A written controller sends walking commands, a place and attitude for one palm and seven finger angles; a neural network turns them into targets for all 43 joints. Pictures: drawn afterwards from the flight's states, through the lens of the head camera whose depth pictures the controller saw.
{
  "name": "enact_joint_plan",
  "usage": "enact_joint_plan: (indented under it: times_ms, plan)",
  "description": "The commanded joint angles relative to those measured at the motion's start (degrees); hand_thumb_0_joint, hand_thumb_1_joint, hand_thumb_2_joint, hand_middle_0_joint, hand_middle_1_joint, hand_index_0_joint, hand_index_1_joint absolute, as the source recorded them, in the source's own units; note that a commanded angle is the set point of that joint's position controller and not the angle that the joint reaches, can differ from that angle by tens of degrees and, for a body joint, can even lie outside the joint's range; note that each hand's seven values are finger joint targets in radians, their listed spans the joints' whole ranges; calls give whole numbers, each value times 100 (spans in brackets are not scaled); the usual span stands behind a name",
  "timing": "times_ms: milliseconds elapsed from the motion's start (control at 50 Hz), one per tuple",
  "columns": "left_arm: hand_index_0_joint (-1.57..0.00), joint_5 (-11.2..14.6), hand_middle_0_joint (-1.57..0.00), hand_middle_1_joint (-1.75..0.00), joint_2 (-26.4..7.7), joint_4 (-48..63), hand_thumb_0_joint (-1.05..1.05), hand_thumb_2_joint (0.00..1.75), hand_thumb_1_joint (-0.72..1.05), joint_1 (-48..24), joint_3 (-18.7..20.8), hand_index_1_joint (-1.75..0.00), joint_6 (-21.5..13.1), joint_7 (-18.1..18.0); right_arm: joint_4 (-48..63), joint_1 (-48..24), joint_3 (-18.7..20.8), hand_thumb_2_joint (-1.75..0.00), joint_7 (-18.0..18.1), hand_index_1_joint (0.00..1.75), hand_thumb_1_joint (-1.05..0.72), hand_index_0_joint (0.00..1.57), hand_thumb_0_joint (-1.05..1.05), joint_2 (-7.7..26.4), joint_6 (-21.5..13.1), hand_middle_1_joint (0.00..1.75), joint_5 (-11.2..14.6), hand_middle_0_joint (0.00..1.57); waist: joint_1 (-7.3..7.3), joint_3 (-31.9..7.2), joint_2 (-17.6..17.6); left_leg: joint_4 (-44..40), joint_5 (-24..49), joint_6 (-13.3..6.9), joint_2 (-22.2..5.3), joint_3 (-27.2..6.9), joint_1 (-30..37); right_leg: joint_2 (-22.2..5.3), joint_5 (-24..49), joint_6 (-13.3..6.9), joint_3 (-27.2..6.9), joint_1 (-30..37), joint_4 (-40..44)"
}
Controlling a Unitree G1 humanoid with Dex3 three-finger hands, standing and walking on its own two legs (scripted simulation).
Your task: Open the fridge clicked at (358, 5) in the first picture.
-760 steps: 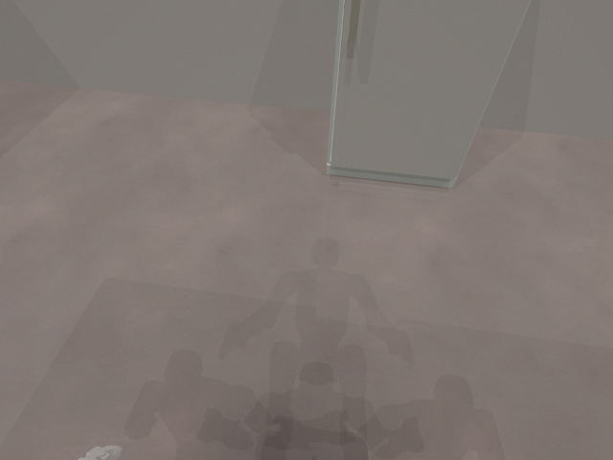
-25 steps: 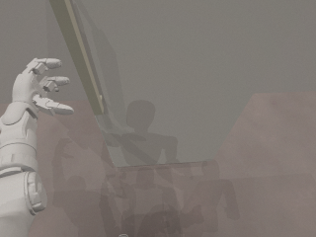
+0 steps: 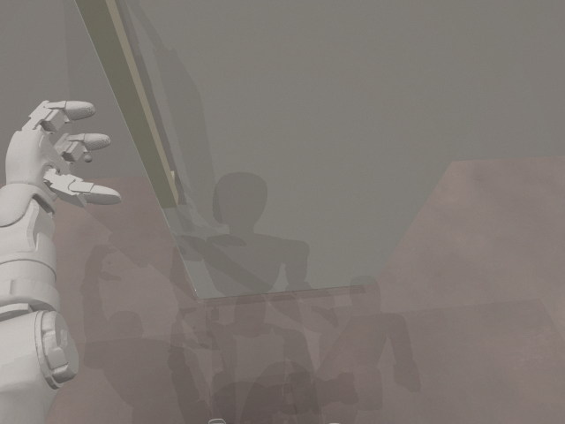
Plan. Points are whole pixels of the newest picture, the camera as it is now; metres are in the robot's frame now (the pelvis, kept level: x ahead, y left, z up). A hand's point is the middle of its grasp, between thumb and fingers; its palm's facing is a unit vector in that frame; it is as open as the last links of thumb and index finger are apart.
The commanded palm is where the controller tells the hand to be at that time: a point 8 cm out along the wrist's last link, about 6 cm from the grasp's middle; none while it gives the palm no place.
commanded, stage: move the hooked fingers beside the handle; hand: left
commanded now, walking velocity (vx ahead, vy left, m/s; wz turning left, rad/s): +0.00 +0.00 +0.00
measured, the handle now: (142, 108) +0.51 +0.20 +0.15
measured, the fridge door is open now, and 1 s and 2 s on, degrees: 0 0 0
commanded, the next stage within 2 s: feel for the door with the fingertips in 0.42 s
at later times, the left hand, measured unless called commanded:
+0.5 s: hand (92, 159) +0.43 +0.25 +0.13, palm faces +0.09 -1.00 +0.00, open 14.0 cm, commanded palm +0.41 +0.30 +0.13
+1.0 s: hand (132, 154) +0.45 +0.21 +0.12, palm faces +0.09 -1.00 +0.01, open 14.0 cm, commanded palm +0.42 +0.26 +0.13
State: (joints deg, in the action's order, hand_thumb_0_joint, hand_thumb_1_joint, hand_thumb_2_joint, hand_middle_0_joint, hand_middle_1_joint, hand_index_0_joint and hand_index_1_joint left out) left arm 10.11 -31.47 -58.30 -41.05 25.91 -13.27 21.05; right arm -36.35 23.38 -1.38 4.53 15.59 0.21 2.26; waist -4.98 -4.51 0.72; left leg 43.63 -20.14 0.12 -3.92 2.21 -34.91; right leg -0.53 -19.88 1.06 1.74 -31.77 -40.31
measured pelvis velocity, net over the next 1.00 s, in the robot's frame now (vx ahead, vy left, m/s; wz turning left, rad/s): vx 0.00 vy -0.01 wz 0.00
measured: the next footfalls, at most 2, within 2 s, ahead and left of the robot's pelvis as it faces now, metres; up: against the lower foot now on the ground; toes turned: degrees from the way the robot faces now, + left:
none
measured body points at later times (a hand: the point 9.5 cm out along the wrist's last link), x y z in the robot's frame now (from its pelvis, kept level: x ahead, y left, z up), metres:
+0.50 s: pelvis -0.01 +0.00 +0.00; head +0.05 +0.01 +0.44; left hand +0.42 +0.30 +0.13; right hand +0.07 -0.27 -0.11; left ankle +0.01 +0.12 -0.71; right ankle +0.00 -0.14 -0.71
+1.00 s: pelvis +0.00 -0.01 +0.00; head +0.05 +0.00 +0.45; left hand +0.44 +0.26 +0.12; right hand +0.04 -0.27 -0.12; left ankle +0.01 +0.12 -0.71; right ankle +0.00 -0.14 -0.71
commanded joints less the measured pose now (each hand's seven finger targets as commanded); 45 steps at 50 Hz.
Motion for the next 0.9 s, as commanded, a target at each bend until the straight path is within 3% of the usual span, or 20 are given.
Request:
enact_joint_plan:
  times_ms: [0, 20, 40, 80, 140, 180, 200, 280, 340, 360, 400, 440, 500, 560, 580, 640, 680, 740, 860, 880]
  plan:
    - [-30, 156, -30, -120, -1585, 1724, 0, 30, -50, -2617, 135, -120, -391, -38, 517, 268, 375, -90, 65, 30, -90, 20, 0, 975, -258, 30, 0, 20, 38, -2254, 785, -433, 2055, -142, 209, -314, 1915, 293, 1899, -218, 70, 470, 339]
    - [-30, 153, -30, -120, -1448, 1703, 0, 30, -50, -2446, 37, -120, -354, -54, 541, 224, 357, -90, 57, 30, -90, 20, 0, 954, -256, 30, 12, 20, 50, -2200, 931, -448, 2084, -116, 208, -323, 1960, 289, 1837, -230, 86, 395, 330]
    - [-30, 171, -30, -120, -1207, 1713, 0, 30, -50, -2498, -137, -120, -320, -66, 542, 189, 341, -90, 40, 30, -90, 20, 0, 930, -269, 30, 0, 20, 5, -2106, 836, -457, 1994, -119, 213, -329, 1945, 288, 1780, -219, 107, 351, 355]
    - [-30, 235, -30, -120, -1270, 1488, 0, 30, -50, -2235, 0, -120, -248, -108, 543, 200, 344, -90, 47, 30, -90, 20, 0, 953, -269, 30, 5, 20, 66, -1921, 405, -477, 1940, -153, 223, -316, 1711, 288, 1822, -225, 115, 519, 382]
    - [-30, 131, -30, -120, -1156, 1561, 0, 30, -50, -2486, -177, -120, -186, -178, 572, 86, 318, -90, 37, 30, -90, 20, 0, 923, -265, 30, 14, 20, 21, -1807, 652, -508, 1761, -126, 232, -318, 1696, 249, 1690, -216, 111, 370, 370]
    - [-30, 150, -30, -120, -1286, 1634, 0, 30, -50, -2402, -28, -120, -225, -250, 605, 103, 329, -90, 36, 30, -90, 20, 0, 946, -269, 30, -7, 20, 83, -1948, 372, -470, 1899, -150, 241, -324, 1668, 255, 1842, -227, 100, 581, 344]
    - [-30, 129, -30, -120, -1284, 1594, 0, 30, -50, -2366, -20, -120, -230, -259, 627, 53, 318, -90, 33, 30, -90, 20, 0, 934, -269, 30, 5, 20, 91, -2006, 476, -482, 1864, -133, 243, -307, 1687, 239, 1846, -219, 85, 574, 333]
    - [-30, 88, -30, -120, -1315, 1415, 0, 30, -50, -2634, -69, -120, -306, -280, 599, 34, 283, -90, 59, 30, -90, 20, 0, 932, -263, 30, 0, 20, 0, -1751, 248, -478, 1575, -163, 256, -311, 1464, 229, 1684, -209, 68, 549, 372]
    - [-30, 30, -30, -120, -1371, 1220, 0, 30, -50, -2905, -129, -120, -339, -242, 567, 4, 263, -90, 78, 30, -90, 20, 0, 935, -282, 30, 9, 20, -63, -1737, 466, -487, 1289, -159, 271, -291, 1426, 212, 1487, -190, 20, 417, 398]
    - [-30, 9, -30, -120, -1468, 1138, 0, 30, -50, -2940, -89, -120, -357, -226, 527, 34, 269, -90, 94, 30, -90, 20, 0, 952, -279, 30, 13, 20, -69, -1766, 371, -488, 1252, -156, 259, -322, 1410, 211, 1425, -194, 29, 403, 398]
    - [-30, 32, -30, -120, -1443, 1219, 0, 30, -50, -3032, -112, -120, -442, -182, 517, 44, 269, -90, 99, 30, -90, 20, 0, 944, -302, 30, 0, 20, -47, -2014, 619, -450, 1341, -140, 264, -331, 1571, 209, 1463, -205, 16, 403, 365]
    - [-30, 77, -30, -120, -1345, 1042, 0, 30, -50, -2957, -149, -120, -436, -142, 495, 73, 269, -90, 90, 30, -90, 20, 0, 945, -314, 30, 0, 20, -55, -1996, 506, -435, 1354, -142, 264, -340, 1564, 224, 1476, -201, 26, 398, 371]
    - [-30, 97, -30, -120, -1504, 802, 0, 30, -50, -2886, -46, -120, -374, -96, 466, 129, 260, -90, 103, 30, -90, 20, 0, 985, -297, 30, -2, 20, -64, -1897, 285, -438, 1285, -177, 272, -311, 1288, 211, 1519, -178, 7, 484, 380]
    - [-30, 46, -30, -120, -1243, 870, 0, 30, -50, -3059, -307, -120, -343, -106, 475, 154, 274, -90, 87, 30, -90, 20, 0, 959, -287, 30, 0, 20, -110, -1822, 523, -459, 1143, -165, 275, -323, 1317, 210, 1320, -185, 26, 303, 393]
    - [-30, 78, -30, -120, -1194, 943, 0, 30, -50, -3135, -310, -120, -380, -146, 475, 198, 285, -90, 85, 30, -90, 20, 0, 963, -296, 30, -17, 20, -139, -1883, 394, -435, 1175, -181, 274, -347, 1362, 226, 1303, -192, 43, 319, 376]
    - [-30, 91, -30, -120, -1335, 1056, 0, 30, -50, -3083, -117, -120, -423, -242, 426, 267, 320, -90, 61, 30, -90, 20, 0, 972, -290, 30, -26, 20, -57, -2174, 439, -403, 1336, -166, 271, -327, 1420, 228, 1483, -179, 18, 458, 342]
    - [-30, 74, -30, -120, -1156, 1107, 0, 30, -50, -2967, -199, -120, -439, -321, 443, 283, 326, -90, 31, 30, -90, 20, 0, 937, -284, 30, -42, 20, -45, -2132, 460, -400, 1408, -171, 275, -321, 1449, 243, 1495, -193, 50, 455, 326]
    - [-30, 11, -30, -120, -1180, 1376, 0, 30, -50, -2785, -116, -120, -434, -480, 469, 265, 356, -90, -19, 30, -90, 20, 0, 919, -265, 30, -37, 20, 26, -2274, 583, -411, 1571, -156, 263, -291, 1544, 252, 1630, -189, 43, 510, 304]
    - [-30, -19, -30, -120, -866, 1599, 0, 30, -50, -2558, -217, -120, -299, -787, 509, 197, 379, -90, -56, 30, -90, 20, 0, 871, -244, 30, -25, 20, 25, -1975, 314, -488, 1546, -162, 253, -229, 1405, 261, 1720, -171, 60, 618, 350]
    - [-30, -36, -30, -120, -1072, 1655, 0, 30, -50, -2527, -44, -120, -323, -852, 515, 217, 371, -90, -50, 30, -90, 20, 0, 897, -241, 30, -39, 20, 82, -2031, 277, -470, 1583, -177, 265, -226, 1389, 258, 1761, -183, 39, 725, 343]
